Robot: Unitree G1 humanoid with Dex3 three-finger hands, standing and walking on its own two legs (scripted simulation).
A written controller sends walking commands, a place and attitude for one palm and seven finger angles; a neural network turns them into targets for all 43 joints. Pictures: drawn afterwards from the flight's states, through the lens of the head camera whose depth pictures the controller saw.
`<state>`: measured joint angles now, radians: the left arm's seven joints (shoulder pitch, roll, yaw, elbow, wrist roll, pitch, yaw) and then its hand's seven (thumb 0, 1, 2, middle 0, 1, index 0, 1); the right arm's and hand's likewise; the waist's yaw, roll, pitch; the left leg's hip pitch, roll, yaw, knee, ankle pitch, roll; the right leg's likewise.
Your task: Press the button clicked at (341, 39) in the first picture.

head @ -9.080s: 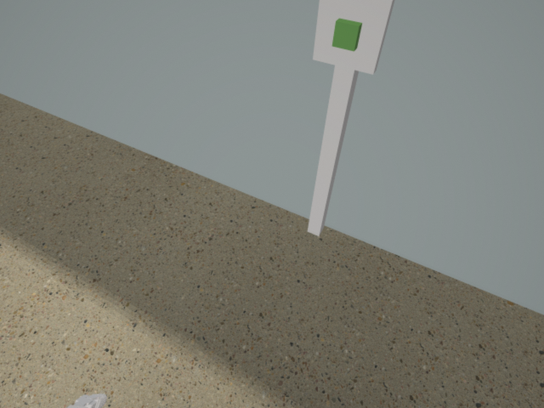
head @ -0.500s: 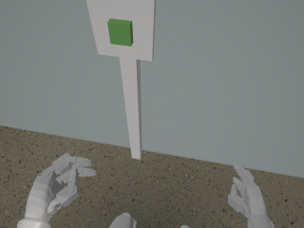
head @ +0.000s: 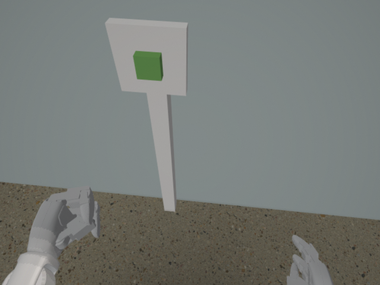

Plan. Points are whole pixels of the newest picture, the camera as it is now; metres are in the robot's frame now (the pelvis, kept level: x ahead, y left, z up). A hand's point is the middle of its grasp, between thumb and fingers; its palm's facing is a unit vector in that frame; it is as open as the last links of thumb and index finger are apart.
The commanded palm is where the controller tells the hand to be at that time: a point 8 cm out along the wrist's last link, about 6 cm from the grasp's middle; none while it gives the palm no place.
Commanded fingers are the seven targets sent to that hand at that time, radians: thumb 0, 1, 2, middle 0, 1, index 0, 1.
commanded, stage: raise the hand and make a fist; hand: left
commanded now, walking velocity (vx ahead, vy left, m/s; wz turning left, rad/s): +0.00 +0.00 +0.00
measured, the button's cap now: (149, 65) +0.57 +0.14 +0.18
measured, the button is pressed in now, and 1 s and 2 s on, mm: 0 0 0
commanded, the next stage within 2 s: aim a knuckle at the button in 0.96 s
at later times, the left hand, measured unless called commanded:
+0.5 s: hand (69, 184) +0.24 +0.21 +0.16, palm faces +0.00 -1.00 -0.08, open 3.1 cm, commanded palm +0.21 +0.26 +0.17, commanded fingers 0.00 0.90 0.90 -1.30 -1.50 -1.30 -1.50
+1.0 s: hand (77, 184) +0.23 +0.19 +0.17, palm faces +0.02 -1.00 -0.08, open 3.1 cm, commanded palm +0.20 +0.24 +0.18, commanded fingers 0.00 0.90 0.90 -1.30 -1.50 -1.30 -1.50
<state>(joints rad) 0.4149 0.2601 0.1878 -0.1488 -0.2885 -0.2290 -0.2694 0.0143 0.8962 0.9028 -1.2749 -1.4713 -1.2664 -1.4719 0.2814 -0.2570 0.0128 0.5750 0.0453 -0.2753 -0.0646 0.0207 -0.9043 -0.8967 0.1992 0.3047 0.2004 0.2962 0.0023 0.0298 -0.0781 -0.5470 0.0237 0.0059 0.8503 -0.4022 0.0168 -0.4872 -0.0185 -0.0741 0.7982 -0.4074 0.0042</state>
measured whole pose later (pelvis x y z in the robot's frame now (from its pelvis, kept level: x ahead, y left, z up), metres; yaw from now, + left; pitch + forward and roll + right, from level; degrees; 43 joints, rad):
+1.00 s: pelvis +0.00 -0.02 +0.03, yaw +1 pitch -2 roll -1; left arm 0.20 0.31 0.30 -0.14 -0.33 0.04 -0.34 0.01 0.89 0.90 -1.31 -1.50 -1.30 -1.50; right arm 0.23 -0.26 0.07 0.62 0.06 -0.28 -0.10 0.02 -0.90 -0.90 0.20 0.30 0.20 0.30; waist 0.05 0.06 -0.04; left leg -0.25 0.03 0.00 0.57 -0.28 -0.01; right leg -0.20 0.00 -0.09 0.54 -0.31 -0.02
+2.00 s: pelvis +0.01 -0.02 +0.03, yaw -1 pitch +2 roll +0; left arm -0.48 0.24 0.16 0.54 -0.18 -0.07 -0.12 0.01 0.90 0.90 -1.31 -1.50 -1.30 -1.50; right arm 0.25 -0.24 0.05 0.66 0.05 -0.12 -0.06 0.02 -0.91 -0.90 0.20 0.30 0.20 0.30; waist -0.02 0.03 -0.04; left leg -0.34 0.03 0.03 0.58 -0.29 -0.01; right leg -0.32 -0.01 -0.05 0.59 -0.32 -0.02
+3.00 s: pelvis +0.01 -0.01 +0.02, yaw -2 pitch +8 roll -1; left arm -0.75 0.25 0.22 0.93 -0.13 -0.24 -0.10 0.01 0.90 0.90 -1.30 -1.50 -1.30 -1.50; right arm 0.31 -0.25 0.02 0.63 0.03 -0.04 -0.02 0.01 -0.91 -0.90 0.20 0.30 0.20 0.30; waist -0.06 0.02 -0.08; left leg -0.49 0.03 0.04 0.68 -0.33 0.01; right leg -0.47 0.00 -0.04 0.66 -0.34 -0.01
